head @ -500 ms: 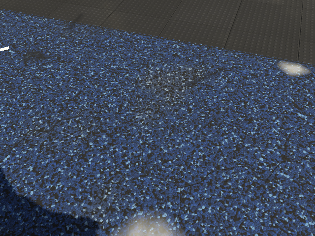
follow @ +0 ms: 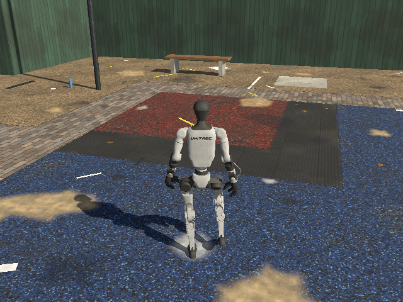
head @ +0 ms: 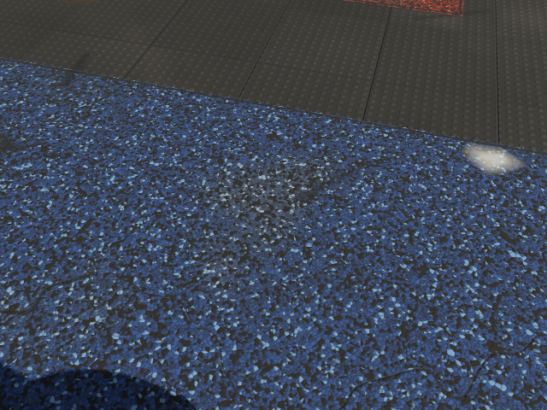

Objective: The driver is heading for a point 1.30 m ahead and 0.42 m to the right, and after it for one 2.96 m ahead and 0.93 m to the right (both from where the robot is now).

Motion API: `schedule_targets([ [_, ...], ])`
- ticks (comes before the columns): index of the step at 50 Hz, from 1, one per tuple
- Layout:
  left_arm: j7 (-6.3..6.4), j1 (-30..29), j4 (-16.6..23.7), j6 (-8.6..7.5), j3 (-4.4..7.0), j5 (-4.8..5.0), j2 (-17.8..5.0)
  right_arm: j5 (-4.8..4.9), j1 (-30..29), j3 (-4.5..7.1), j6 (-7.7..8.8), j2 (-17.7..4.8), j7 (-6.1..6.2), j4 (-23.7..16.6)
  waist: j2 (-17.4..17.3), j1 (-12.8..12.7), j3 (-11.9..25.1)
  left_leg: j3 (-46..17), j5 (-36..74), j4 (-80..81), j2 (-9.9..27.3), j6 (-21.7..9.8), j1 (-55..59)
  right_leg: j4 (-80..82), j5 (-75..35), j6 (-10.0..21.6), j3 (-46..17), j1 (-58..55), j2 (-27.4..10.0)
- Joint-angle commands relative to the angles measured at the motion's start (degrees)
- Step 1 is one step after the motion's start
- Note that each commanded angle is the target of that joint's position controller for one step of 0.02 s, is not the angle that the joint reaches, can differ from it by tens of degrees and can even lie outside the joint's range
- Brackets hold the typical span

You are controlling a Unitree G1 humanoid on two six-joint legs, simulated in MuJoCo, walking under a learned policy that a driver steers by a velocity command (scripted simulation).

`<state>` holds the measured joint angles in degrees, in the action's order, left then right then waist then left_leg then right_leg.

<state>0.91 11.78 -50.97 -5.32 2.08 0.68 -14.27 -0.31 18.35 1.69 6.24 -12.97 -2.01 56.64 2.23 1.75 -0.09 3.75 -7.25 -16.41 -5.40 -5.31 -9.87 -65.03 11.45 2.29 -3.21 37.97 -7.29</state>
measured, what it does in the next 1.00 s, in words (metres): walks ahead: right foot, then left foot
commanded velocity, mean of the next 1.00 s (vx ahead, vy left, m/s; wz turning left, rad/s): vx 0.50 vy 0.00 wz -0.08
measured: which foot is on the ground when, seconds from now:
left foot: down 0.00-0.32, up 0.34-0.82, down 0.84-1.00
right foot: up 0.00-0.28, down 0.30-0.86, up 0.88-1.00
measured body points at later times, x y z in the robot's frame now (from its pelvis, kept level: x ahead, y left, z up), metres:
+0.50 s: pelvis +0.28 -0.08 +0.00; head +0.29 -0.10 +0.45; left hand +0.33 +0.18 -0.12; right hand +0.37 -0.35 -0.14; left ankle +0.29 +0.08 -0.66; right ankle +0.29 -0.16 -0.74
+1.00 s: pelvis +0.55 -0.02 -0.01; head +0.58 -0.01 +0.44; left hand +0.60 +0.25 -0.15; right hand +0.65 -0.29 -0.12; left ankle +0.61 +0.07 -0.74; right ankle +0.46 -0.16 -0.65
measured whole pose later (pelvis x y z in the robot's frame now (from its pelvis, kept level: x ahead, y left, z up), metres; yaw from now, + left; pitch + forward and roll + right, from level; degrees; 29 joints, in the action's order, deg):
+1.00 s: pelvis +0.55 -0.02 -0.01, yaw -5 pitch +2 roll +1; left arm 0.8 18.4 -54.2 -4.2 3.6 2.0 -15.0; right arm -0.4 9.4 3.1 6.6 -13.5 -1.3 51.1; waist 2.3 -0.2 -1.3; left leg 6.1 -9.1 -25.6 -0.1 -2.5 -18.1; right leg -67.7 19.8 2.9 -3.2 25.8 -2.9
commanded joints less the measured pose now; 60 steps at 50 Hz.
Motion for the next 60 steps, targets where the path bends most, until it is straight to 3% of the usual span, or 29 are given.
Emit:
schedule_targets([
  [1, 0.38, 1.9, 2.4, 0.20, 0.74, -0.71, -2.6, 0.10, -2.4, 1.20, 1.02, -7.6, 1.12, -3.2, -4.2, -2.7, -3.1, -11.8, 4.3, 11.6, 16.0, -9.8, -6.1, 8.3, -9.3, -1.5, -0.1, 1.1, -2.4],
  [5, -0.35, -7.5, 4.9, -0.46, 0.34, -0.15, -1.6, 1.01, 2.3, 1.47, 0.26, -9.2, 1.96, -2.2, -4.4, 0.7, -3.1, -9.1, 5.0, 10.6, 15.1, -7.2, -1.1, 24.8, -17.6, -2.0, 2.2, -1.0, 0.3],
  [10, -2.10, -14.4, 7.7, -0.99, 0.16, 0.59, -2.5, 1.52, 6.5, 1.81, -0.96, -9.7, 2.11, -0.2, -5.2, 2.8, -4.7, -10.3, 3.6, 6.4, 18.8, -6.4, 8.4, 33.3, -12.3, -0.8, 2.4, -0.6, 1.9],
  [12, -2.67, -12.9, 8.0, -1.51, 0.58, 0.60, -3.8, 1.55, 5.9, 2.15, -1.58, -10.4, 2.24, -0.2, -6.0, 1.1, -3.8, -11.1, 6.9, 3.2, 20.1, -5.5, 10.9, 35.6, -7.7, 0.8, 3.0, -4.1, 2.9],
  [14, -2.55, -1.7, 4.9, -1.87, 2.48, 0.44, -7.1, 1.20, 3.8, 1.88, -2.21, -10.0, 2.24, -0.8, -6.1, -5.0, 2.5, -8.0, 23.3, -9.9, 16.7, -3.3, 9.6, 38.0, -5.8, 3.3, 5.7, -19.6, 6.3],
  [15, -2.08, 10.2, 2.1, -1.97, 4.03, 0.01, -11.5, 0.33, 3.2, 0.85, -2.16, -7.7, 2.22, -2.1, -2.3, -9.4, 11.2, -4.6, 19.6, -26.3, 13.2, -1.2, 0.5, 36.5, -7.2, 6.8, -1.4, -37.0, -0.1],
  [16, -2.02, 17.0, 0.7, -1.44, 5.57, -0.81, -17.9, 0.16, 9.3, -1.26, -0.79, -0.7, 1.66, -3.1, 12.5, -7.9, 19.0, -1.0, -5.0, -49.3, 3.1, 3.4, -24.0, 40.4, -1.2, 16.0, -26.8, -59.6, -14.1],
  [17, -2.24, 17.7, 0.5, -1.41, 4.23, -0.65, -12.8, 1.31, 9.1, -0.70, 0.79, -3.8, 1.35, -2.1, 12.3, -8.6, 22.4, -9.9, -24.1, -58.2, 2.8, 2.7, -32.0, 47.7, 4.0, 17.7, -39.8, -61.5, -16.4],
  [18, -2.20, 12.1, 1.5, -1.52, 3.06, -0.34, -9.4, 2.78, 3.6, 0.70, 1.57, -9.1, 1.14, -3.7, 8.3, -7.4, 13.2, -10.3, -20.4, -61.0, 6.5, 1.4, -36.6, 48.1, 3.8, 14.2, -31.1, -54.0, -14.4],
  [19, -2.21, 6.4, 2.9, -1.39, 2.30, -0.28, -7.3, 2.76, -0.2, 0.85, 1.63, -9.4, 1.39, -4.6, 4.0, -5.7, 8.5, -8.7, -14.6, -59.0, 9.8, 1.1, -35.1, 49.2, -0.6, 12.2, -22.5, -45.4, -11.9],
  [20, -2.51, 2.6, 3.5, -1.30, 1.69, -0.48, -5.5, 1.92, -2.1, 1.07, 1.22, -8.5, 1.76, -4.9, 1.0, -4.0, 4.7, -7.8, -10.7, -55.1, 11.7, 1.4, -32.7, 51.4, -4.5, 11.1, -17.0, -37.8, -9.3],
  [21, -2.76, 1.0, 3.4, -1.41, 1.23, -0.82, -4.1, 1.37, -1.5, 1.40, 0.36, -7.7, 2.03, -4.8, 1.7, -2.1, 2.9, -8.0, -8.0, -51.7, 13.3, 1.7, -29.1, 53.5, -6.9, 10.0, -12.6, -32.8, -6.9],
  [23, -3.01, 2.2, 2.1, -1.70, 1.34, -0.96, -4.2, 1.15, 0.5, 1.20, -1.09, -5.0, 2.16, -4.2, 2.3, -0.6, 1.9, -7.0, -5.5, -49.1, 13.5, 2.4, -25.7, 55.9, -11.8, 10.4, -8.4, -28.6, -5.3],
  [26, -2.22, 5.4, 0.2, -1.74, 1.94, -1.01, -6.4, 0.70, -3.8, 1.56, -1.68, -5.1, 2.42, -6.0, 0.9, -0.8, -0.3, -6.8, 0.6, -42.3, 13.8, 3.7, -30.6, 57.4, -18.3, 11.0, -4.9, -29.5, -5.1],
  [32, -0.83, 10.4, -2.1, -0.89, 1.99, -0.27, -7.5, 0.91, -16.6, 1.15, -1.12, -3.7, 1.58, -9.7, 1.1, -4.3, -3.0, -4.5, 13.8, -22.3, 11.6, 4.1, -29.9, 59.0, -14.6, 9.0, -0.5, -32.3, -3.6],
  [36, -0.55, 14.4, -4.4, -0.04, 2.23, 0.24, -7.6, 1.35, -23.0, 0.92, -0.63, -4.0, 0.52, -12.2, 1.0, -6.1, -5.4, -4.6, 11.5, -16.3, 10.6, 3.2, -31.2, 56.8, -13.8, 8.9, -1.5, -38.9, -6.2],
  [38, -0.21, 14.5, -4.9, 0.55, 2.52, 0.48, -8.0, 1.38, -23.9, 1.08, 0.02, -4.6, -0.13, -13.3, 1.2, -5.2, -5.6, -5.1, 7.9, -13.8, 10.0, 2.3, -30.2, 54.1, -15.8, 8.4, -3.1, -41.4, -7.6],
  [40, -0.01, 12.9, -4.5, 1.07, 2.98, 0.55, -9.2, 1.36, -20.4, 1.80, 0.65, -6.4, -0.33, -12.7, 2.4, -2.6, -3.5, -4.2, 4.2, -12.0, 8.2, 1.5, -22.6, 50.2, -21.9, 7.5, -4.2, -41.4, -7.7],
  [41, -0.02, 11.3, -4.0, 1.31, 3.01, 0.46, -9.4, 1.30, -15.2, 2.71, 0.88, -8.0, -0.11, -11.3, 2.8, 0.5, -0.4, -2.6, 3.4, -11.0, 6.3, 0.7, -14.2, 44.6, -30.1, 6.6, -3.4, -40.0, -6.1],
  [42, -0.13, 10.4, -3.3, 1.40, 2.42, -0.05, -7.9, 1.21, -5.0, 4.23, 0.98, -11.0, 0.41, -8.3, 2.0, 4.9, 6.2, -3.1, 4.6, -12.1, 6.9, -0.9, 0.7, 33.3, -32.0, 4.9, -1.4, -34.8, -2.5],
  [43, -0.19, 10.7, -1.4, 1.28, 1.35, -1.15, -5.3, 0.24, 5.8, 5.42, 0.86, -15.9, 1.14, -6.6, -5.6, 7.8, 16.1, -16.1, 3.9, -13.1, 19.0, -4.3, 19.1, 14.1, -14.0, 2.7, 1.8, -22.0, 2.6],
  [44, -0.60, 19.0, -1.9, 0.14, -0.53, 0.24, 2.6, -0.21, 7.4, 5.60, 0.43, -17.6, 0.74, -5.7, -21.6, 3.3, 23.4, -41.3, -6.4, -5.3, 30.6, -11.9, 34.8, -3.6, 21.4, -0.1, 0.2, -1.6, 11.1],
  [45, -0.53, 15.8, -2.5, -0.61, 1.14, 1.75, -4.6, 0.12, 5.4, 4.11, 0.52, -11.6, 0.80, -6.6, -14.7, 4.9, 19.3, -41.6, -11.4, -2.0, 28.7, -9.5, 30.2, -10.2, 21.2, 0.5, -6.2, 3.1, 7.9],
  [46, -0.38, 10.6, -0.8, -0.81, 2.06, 2.45, -7.3, 0.49, 0.7, 3.33, 0.67, -8.9, 1.02, -7.3, -11.4, 4.1, 11.4, -32.2, -9.7, -1.0, 27.4, -6.7, 22.2, -10.8, 15.7, 1.1, -4.8, 5.8, 5.3],
  [47, 0.05, 8.2, -0.3, -0.57, 2.19, 2.07, -6.8, 0.42, -3.8, 2.83, 0.80, -7.7, 0.96, -7.9, -6.6, 2.0, 7.3, -25.7, -4.8, 0.9, 25.5, -5.5, 13.6, -8.9, 10.4, 1.0, -3.6, 3.1, 2.4],
  [48, 0.30, 7.3, -0.2, -0.08, 2.64, 1.30, -6.0, 0.14, -6.5, 2.56, 0.90, -6.2, 0.82, -7.8, -6.1, 0.5, 4.2, -20.3, -1.7, 3.1, 23.5, -4.8, 7.3, -6.2, 7.1, 0.9, -3.4, 0.6, 0.7],
  [50, 0.02, 9.4, -0.3, 1.52, 2.82, 1.47, -3.3, -0.51, -7.9, 2.39, 1.15, -4.8, 0.85, -7.0, -8.4, -2.0, 2.3, -13.1, 1.3, 6.5, 21.0, -4.3, 1.4, -3.8, 4.0, 1.0, -3.3, -4.1, -1.0],
  [54, 0.03, 5.4, 2.3, 3.31, 3.24, 0.94, -2.5, -0.64, -6.4, 3.33, 1.36, -7.2, 1.88, -5.3, -5.8, -2.5, -1.3, -5.0, 8.0, 9.1, 21.1, -5.3, 0.3, 0.7, -2.6, 0.2, -3.7, 1.4, -1.6],
  [60, -1.87, -4.8, 6.3, 2.73, 2.65, 0.39, -1.6, -0.35, -3.7, 3.92, 0.24, -9.5, 3.24, -4.4, -4.4, 0.3, -3.9, 3.6, 10.6, 9.7, 20.5, -3.9, 5.0, 18.0, -14.3, -0.3, 0.7, 3.3, -0.5],
])
Next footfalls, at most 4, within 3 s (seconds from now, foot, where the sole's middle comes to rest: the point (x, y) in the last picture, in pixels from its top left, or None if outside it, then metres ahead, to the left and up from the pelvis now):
0.30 right None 0.33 -0.17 -0.78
0.84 left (246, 361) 0.65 0.08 -0.78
1.42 right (352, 282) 0.88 -0.23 -0.78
1.94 left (307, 229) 1.08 -0.11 -0.78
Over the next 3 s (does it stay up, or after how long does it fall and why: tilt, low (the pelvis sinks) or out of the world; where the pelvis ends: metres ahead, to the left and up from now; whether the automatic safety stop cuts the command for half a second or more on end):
stays up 1.27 -0.47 -0.02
